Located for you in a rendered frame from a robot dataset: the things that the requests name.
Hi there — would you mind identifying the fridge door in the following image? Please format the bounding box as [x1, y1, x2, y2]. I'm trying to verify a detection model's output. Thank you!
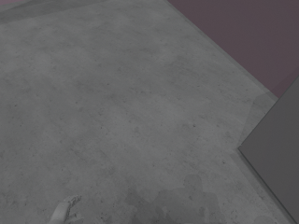
[239, 77, 299, 224]

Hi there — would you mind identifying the robot left hand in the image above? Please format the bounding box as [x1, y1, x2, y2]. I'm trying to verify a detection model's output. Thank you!
[50, 194, 84, 224]

